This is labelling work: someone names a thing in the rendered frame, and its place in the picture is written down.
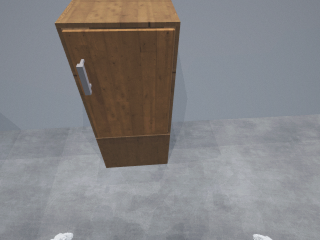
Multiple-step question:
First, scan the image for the handle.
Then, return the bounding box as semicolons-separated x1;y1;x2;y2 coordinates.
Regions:
76;59;92;96

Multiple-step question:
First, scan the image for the cupboard door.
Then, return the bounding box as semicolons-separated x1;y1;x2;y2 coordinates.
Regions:
62;28;175;138

